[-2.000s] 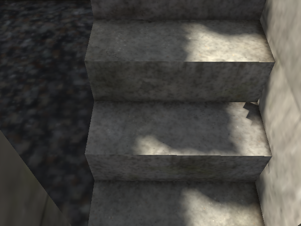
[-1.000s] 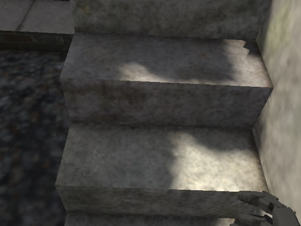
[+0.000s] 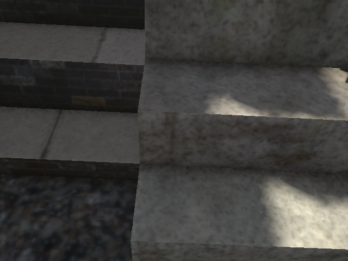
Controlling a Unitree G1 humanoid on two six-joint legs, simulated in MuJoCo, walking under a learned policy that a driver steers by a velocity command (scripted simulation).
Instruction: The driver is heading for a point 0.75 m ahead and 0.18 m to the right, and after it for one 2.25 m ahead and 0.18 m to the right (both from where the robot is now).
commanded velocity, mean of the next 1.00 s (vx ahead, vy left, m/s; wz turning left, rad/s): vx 0.10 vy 0.00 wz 0.00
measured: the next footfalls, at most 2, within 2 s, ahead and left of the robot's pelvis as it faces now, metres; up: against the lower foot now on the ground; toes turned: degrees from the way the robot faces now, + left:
left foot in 0.16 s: +0.05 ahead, +0.07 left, +0.03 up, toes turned +19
right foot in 0.64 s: +0.31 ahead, -0.15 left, +0.23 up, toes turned +8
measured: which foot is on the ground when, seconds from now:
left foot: up 0.00-0.14, down 0.16-0.62, up 0.64-0.94, down 0.96-1.00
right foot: down 0.00-0.14, up 0.16-0.62, down 0.64-0.86, up 0.88-1.00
